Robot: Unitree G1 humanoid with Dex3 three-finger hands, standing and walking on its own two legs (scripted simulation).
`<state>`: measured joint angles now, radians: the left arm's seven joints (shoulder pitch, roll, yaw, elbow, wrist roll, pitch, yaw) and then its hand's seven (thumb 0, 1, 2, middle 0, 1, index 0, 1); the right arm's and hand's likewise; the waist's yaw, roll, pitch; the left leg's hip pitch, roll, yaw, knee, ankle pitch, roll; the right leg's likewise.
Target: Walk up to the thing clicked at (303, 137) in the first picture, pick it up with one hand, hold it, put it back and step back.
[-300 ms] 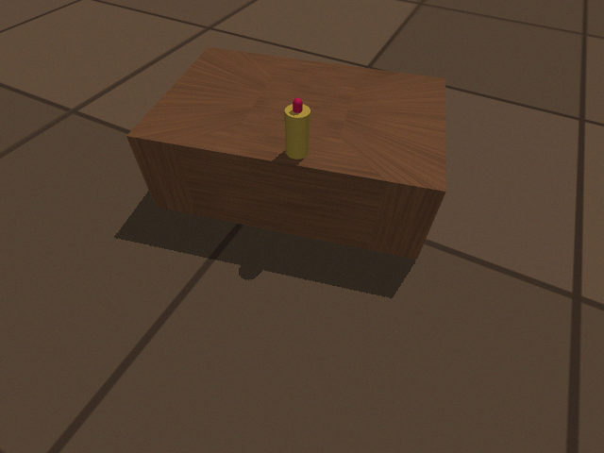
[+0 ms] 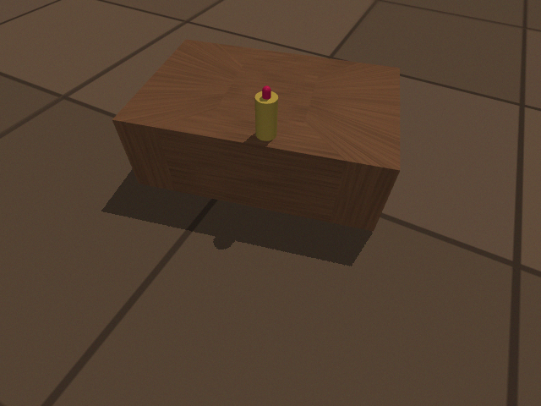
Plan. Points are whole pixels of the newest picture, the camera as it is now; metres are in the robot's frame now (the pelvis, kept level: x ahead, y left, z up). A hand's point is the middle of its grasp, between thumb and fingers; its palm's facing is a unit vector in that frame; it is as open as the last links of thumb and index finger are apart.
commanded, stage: stand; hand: left
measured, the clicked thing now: (266, 111) +1.15 +0.01 -0.29
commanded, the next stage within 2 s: walk up in 0.82 s
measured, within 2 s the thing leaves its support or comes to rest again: neither
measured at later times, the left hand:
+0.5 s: hand out of the picture +0.08 +0.25 -0.16, palm faces -0.02 -0.94 -0.33, open 7.4 cm
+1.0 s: hand out of the picture +0.09 +0.25 -0.15, palm faces -0.10 -0.93 -0.36, open 7.4 cm
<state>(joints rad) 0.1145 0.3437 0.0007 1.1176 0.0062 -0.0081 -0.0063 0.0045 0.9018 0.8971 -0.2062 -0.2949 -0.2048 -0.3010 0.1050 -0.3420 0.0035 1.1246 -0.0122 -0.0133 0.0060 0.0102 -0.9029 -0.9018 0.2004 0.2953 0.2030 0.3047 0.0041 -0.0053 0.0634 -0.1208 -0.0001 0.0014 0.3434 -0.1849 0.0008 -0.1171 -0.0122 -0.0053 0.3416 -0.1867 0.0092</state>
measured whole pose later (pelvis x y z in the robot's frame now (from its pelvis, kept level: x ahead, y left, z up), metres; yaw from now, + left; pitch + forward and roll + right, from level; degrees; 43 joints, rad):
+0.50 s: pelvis +0.00 +0.00 +0.00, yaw +0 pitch -2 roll +0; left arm 0.11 0.34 0.00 1.11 0.01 -0.01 0.00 0.00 0.90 0.90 -0.21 -0.29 -0.20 -0.30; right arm 0.10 -0.35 0.00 1.12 -0.01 -0.01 0.01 0.01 -0.90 -0.90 0.20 0.30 0.20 0.30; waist 0.00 0.00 0.06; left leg -0.11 0.00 0.00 0.33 -0.19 0.00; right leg -0.10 -0.01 -0.01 0.33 -0.19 0.01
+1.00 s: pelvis +0.02 -0.02 -0.01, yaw -4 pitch -2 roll +1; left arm 0.22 0.41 0.07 1.03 0.03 0.00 -0.07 0.01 0.90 0.90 -0.21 -0.29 -0.20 -0.30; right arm 0.20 -0.38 -0.07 1.01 -0.05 -0.06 0.04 0.01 -0.90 -0.90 0.20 0.30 0.21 0.31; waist -0.01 -0.02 0.05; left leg -0.10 0.02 0.06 0.38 -0.26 0.03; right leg -0.36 -0.04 0.02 0.78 -0.42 -0.01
